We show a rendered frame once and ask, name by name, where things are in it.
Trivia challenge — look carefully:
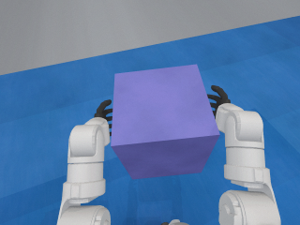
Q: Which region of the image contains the right robot hand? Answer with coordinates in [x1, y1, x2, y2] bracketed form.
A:
[207, 85, 231, 120]

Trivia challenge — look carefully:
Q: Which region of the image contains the robot right forearm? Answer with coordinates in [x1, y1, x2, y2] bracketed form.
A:
[216, 103, 281, 225]

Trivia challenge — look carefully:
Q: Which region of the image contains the left robot upper arm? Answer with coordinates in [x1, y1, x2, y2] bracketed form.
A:
[58, 205, 111, 225]

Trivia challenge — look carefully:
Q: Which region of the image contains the robot left forearm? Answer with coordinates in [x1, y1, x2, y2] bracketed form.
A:
[56, 117, 111, 225]

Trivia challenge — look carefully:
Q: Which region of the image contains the carton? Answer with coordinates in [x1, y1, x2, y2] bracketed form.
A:
[111, 64, 220, 180]

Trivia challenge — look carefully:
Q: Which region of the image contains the left robot hand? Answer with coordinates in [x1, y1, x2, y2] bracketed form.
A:
[94, 99, 113, 136]

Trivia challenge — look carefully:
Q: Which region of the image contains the right robot upper arm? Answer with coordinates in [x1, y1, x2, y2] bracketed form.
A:
[218, 189, 280, 225]

